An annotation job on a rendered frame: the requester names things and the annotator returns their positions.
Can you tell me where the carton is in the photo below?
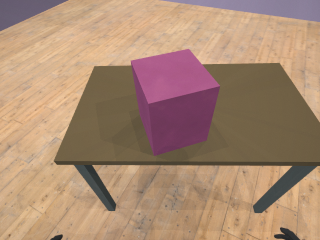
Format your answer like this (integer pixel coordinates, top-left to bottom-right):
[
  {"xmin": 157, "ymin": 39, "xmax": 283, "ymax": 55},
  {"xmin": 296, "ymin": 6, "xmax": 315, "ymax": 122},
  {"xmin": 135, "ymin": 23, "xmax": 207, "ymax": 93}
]
[{"xmin": 131, "ymin": 49, "xmax": 220, "ymax": 156}]

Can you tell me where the table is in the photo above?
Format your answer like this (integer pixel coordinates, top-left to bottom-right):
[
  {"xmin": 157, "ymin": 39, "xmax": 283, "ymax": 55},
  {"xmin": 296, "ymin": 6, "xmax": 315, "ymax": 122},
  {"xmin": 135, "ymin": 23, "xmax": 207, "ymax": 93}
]
[{"xmin": 54, "ymin": 63, "xmax": 320, "ymax": 213}]

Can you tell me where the robot right hand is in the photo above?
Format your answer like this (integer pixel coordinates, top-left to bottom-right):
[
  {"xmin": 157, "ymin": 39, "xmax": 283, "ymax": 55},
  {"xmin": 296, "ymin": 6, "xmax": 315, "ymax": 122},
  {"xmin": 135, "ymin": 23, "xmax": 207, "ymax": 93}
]
[{"xmin": 274, "ymin": 227, "xmax": 300, "ymax": 240}]

